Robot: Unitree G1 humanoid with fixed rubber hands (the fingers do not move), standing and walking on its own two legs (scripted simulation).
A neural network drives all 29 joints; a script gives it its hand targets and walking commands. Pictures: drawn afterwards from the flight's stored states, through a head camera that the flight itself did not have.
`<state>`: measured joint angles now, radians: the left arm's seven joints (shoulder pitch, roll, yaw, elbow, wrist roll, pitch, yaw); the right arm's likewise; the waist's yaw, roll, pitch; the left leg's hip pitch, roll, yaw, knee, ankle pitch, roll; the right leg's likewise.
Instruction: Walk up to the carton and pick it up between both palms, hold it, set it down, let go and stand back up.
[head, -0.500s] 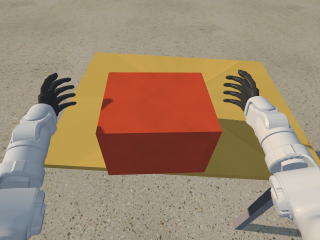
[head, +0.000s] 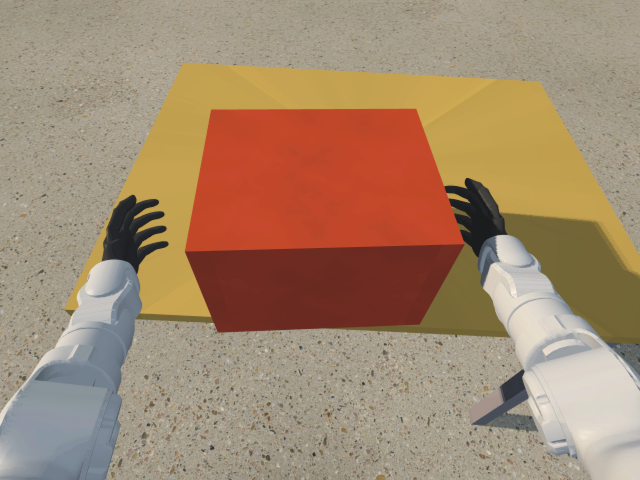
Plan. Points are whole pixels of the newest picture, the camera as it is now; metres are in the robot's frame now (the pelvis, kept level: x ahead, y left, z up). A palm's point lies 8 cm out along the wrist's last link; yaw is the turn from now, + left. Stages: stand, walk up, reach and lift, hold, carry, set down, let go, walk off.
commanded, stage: reach and lift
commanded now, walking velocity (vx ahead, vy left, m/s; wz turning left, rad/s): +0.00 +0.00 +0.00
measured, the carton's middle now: (317, 219) +0.47 +0.03 +0.04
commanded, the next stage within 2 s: none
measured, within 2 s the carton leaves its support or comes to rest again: neither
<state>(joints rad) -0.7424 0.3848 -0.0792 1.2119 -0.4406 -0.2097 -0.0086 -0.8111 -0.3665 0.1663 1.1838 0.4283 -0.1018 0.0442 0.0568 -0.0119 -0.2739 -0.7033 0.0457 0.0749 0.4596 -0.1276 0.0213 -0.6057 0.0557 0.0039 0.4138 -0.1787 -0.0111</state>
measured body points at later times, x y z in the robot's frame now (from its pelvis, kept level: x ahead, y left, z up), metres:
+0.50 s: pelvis +0.00 +0.00 +0.00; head +0.07 +0.02 +0.45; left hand +0.41 +0.27 +0.05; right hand +0.46 -0.17 +0.07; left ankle +0.03 +0.10 -0.73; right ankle -0.01 -0.11 -0.73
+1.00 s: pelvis +0.01 +0.00 +0.01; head +0.07 +0.01 +0.45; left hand +0.42 +0.24 +0.06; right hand +0.46 -0.16 +0.07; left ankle +0.03 +0.10 -0.73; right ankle -0.01 -0.11 -0.73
